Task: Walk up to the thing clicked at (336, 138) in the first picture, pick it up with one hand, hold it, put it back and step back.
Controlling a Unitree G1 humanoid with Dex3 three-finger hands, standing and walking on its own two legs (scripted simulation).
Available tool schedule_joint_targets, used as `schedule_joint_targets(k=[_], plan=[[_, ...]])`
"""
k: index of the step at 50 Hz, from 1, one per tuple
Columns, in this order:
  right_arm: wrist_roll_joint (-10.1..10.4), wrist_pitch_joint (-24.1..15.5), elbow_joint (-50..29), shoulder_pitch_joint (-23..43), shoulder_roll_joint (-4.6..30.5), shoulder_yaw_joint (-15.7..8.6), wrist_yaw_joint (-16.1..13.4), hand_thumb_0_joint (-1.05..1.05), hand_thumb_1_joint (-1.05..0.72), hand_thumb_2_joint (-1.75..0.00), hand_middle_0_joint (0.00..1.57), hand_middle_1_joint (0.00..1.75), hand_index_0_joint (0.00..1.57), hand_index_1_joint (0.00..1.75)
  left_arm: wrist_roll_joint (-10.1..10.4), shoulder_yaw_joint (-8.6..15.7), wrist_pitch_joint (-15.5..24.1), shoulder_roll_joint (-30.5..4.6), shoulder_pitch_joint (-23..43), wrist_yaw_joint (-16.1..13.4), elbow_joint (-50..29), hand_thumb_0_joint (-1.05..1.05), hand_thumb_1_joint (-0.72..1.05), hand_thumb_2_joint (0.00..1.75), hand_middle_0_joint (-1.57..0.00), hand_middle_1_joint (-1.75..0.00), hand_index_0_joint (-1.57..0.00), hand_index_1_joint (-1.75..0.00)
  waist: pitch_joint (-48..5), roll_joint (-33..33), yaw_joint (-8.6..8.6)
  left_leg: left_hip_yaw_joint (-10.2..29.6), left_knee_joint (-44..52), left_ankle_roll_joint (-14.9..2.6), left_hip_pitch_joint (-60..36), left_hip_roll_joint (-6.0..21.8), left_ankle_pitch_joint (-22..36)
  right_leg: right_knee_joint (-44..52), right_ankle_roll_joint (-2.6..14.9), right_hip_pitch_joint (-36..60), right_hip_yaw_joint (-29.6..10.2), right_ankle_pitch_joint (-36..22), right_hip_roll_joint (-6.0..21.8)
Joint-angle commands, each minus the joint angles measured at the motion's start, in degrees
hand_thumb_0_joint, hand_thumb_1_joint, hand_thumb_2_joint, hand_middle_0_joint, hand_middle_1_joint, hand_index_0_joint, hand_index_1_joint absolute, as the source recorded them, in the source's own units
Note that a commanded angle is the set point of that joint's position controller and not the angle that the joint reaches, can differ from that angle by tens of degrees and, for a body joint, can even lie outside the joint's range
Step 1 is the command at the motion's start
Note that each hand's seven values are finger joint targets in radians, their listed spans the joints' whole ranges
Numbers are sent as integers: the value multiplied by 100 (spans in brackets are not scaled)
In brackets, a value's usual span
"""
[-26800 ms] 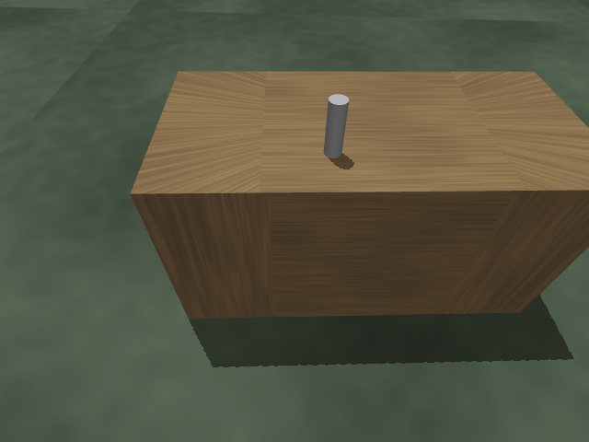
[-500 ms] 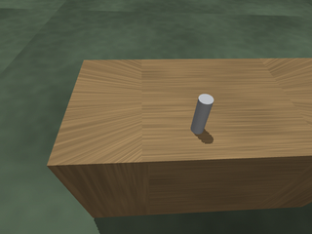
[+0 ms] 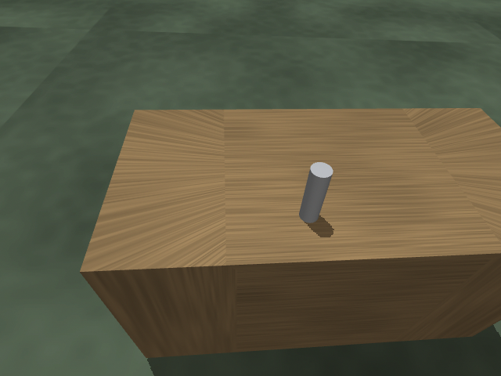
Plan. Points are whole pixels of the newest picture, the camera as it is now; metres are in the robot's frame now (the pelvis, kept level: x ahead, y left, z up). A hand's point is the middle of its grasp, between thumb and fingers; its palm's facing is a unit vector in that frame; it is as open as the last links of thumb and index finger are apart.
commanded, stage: stand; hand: right
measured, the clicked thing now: (314, 194) +0.51 -0.15 -0.05
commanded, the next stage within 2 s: none
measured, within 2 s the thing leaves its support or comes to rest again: neither
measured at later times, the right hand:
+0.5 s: hand out of the picture +0.07 -0.25 -0.16, palm faces +0.01 +0.94 -0.34, open 7.3 cm
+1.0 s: hand out of the picture +0.09 -0.25 -0.15, palm faces +0.01 +0.94 -0.35, open 7.3 cm
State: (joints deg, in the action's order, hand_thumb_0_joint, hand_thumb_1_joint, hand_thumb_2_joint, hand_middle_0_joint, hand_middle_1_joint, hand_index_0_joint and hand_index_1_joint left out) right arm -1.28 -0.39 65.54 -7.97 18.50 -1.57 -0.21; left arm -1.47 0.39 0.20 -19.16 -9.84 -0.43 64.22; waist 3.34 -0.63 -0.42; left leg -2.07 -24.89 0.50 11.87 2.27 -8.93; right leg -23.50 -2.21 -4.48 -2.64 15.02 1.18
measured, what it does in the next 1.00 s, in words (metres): stands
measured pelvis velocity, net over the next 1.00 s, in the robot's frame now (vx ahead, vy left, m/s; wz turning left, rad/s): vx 0.02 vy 0.00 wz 0.00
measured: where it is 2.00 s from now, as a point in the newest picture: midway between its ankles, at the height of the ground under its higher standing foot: outside the picture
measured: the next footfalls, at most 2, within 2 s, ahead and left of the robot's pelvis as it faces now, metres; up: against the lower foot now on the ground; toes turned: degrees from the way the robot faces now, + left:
none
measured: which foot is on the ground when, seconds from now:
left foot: down 0.00-1.00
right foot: down 0.00-1.00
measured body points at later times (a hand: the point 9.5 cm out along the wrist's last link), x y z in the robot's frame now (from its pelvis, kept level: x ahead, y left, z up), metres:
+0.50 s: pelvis +0.01 +0.00 +0.00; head +0.02 +0.01 +0.45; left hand +0.07 +0.30 -0.14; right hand +0.07 -0.30 -0.13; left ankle +0.05 +0.12 -0.74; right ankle -0.02 -0.15 -0.74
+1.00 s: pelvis +0.02 +0.00 +0.00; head +0.03 +0.01 +0.45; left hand +0.09 +0.30 -0.13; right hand +0.09 -0.30 -0.13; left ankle +0.05 +0.12 -0.74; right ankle -0.02 -0.15 -0.74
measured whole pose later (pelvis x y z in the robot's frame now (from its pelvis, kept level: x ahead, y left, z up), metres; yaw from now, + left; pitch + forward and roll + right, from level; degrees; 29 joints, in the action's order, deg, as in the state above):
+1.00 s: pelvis +0.02 +0.00 +0.00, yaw +0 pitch -3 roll +0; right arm -0.7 -0.4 66.9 -5.4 19.2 -1.4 0.2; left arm -0.9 0.7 0.1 -20.0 -7.5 -0.4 64.8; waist 3.4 -0.9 -0.6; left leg -2.3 -21.5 0.3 10.0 1.4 -8.7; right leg -19.5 -2.6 -2.3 -2.6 14.5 2.1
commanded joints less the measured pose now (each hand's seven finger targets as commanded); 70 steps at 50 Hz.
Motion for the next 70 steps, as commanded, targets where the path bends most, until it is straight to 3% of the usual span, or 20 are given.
schedule_joint_targets(k=[1, 14, 25, 30, 37, 44, 47, 51, 55, 62, 66, 70], plan=[[23, -115, -280, 265, 1192, -190, -57, 0, -90, -90, 20, 30, 20, 30, 11, 213, 124, -1116, 114, -59, -229, 0, 90, 90, -20, -30, -20, -30, -40, 96, -4, 678, 702, -177, -390, 485, -661, 683, 360, -767, -339, -1, 426], [53, -127, -183, 304, 1224, -151, -46, 0, -90, -90, 20, 30, 20, 30, 40, 191, 138, -1146, 208, -63, -165, 0, 90, 90, -20, -30, -20, -30, -203, 8, -23, 598, 633, -194, -608, 497, 12, 710, 316, -601, -316, -442, 507], [56, -125, -127, 305, 1260, -144, -44, 0, -90, -90, 20, 30, 20, 30, 61, 206, 127, -1190, 266, -62, -169, 0, 90, 90, -20, -30, -20, -30, -266, 102, -35, 574, 724, -193, -625, 508, 111, 700, 296, -494, -294, -582, 525], [79, -144, -148, 387, 1253, -142, -51, 0, -90, -90, 20, 30, 20, 30, 59, 202, 136, -1177, 298, -64, -193, 0, 90, 90, -20, -30, -20, -30, -392, 26, -15, 531, 566, -183, -761, 540, 924, 661, 278, -365, -251, -1052, 554], [82, -135, -158, 410, 1301, -155, -61, 0, -90, -90, 20, 30, 20, 30, 59, 230, 135, -1213, 332, -72, -223, 0, 90, 90, -20, -30, -20, -30, -414, 6, -25, 505, 555, -198, -873, 542, 997, 728, 248, -360, -247, -1222, 588], [67, -120, -180, 474, 1310, -167, -45, 0, -90, -90, 20, 30, 20, 30, 54, 236, 117, -1227, 338, -49, -230, 0, 90, 90, -20, -30, -20, -30, -227, 63, -38, 567, 739, -172, -742, 527, 243, 829, 272, -486, -240, -642, 564], [70, -118, -201, 511, 1291, -167, -37, 0, -90, -90, 20, 30, 20, 30, 66, 245, 124, -1232, 356, -57, -250, 0, 90, 90, -20, -30, -20, -30, -311, -29, -9, 559, 698, -187, -694, 528, 534, 807, 284, -349, -209, -793, 582], [73, -119, -195, 476, 1315, -185, -29, 0, -90, -90, 20, 30, 20, 30, 62, 239, 126, -1228, 362, -51, -288, 0, 90, 90, -20, -30, -20, -30, -315, 26, -49, 557, 705, -176, -717, 515, 341, 870, 290, -395, -238, -680, 597], [81, -132, -207, 507, 1277, -166, -30, 0, -90, -90, 20, 30, 20, 30, 57, 240, 138, -1254, 349, -56, -316, 0, 90, 90, -20, -30, -20, -30, -454, -18, -27, 545, 622, -178, -850, 542, 906, 792, 277, -325, -196, -1098, 596], [84, -125, -191, 460, 1335, -176, -41, 0, -90, -90, 20, 30, 20, 30, 77, 247, 113, -1270, 304, -52, -307, 0, 90, 90, -20, -30, -20, -30, -410, 119, -31, 545, 677, -187, -900, 539, 633, 802, 297, -369, -211, -903, 597], [81, -118, -217, 488, 1308, -155, -35, 0, -90, -90, 20, 30, 20, 30, 69, 231, 114, -1223, 316, -50, -320, 0, 90, 90, -20, -30, -20, -30, -256, 30, -19, 564, 699, -172, -712, 535, 673, 826, 283, -378, -184, -840, 591], [87, -125, -231, 478, 1308, -167, -33, 0, -90, -90, 20, 30, 20, 30, 72, 236, 130, -1244, 255, -45, -340, 0, 90, 90, -20, -30, -20, -30, -462, 38, -14, 538, 605, -186, -869, 537, 967, 828, 277, -262, -201, -1124, 627]])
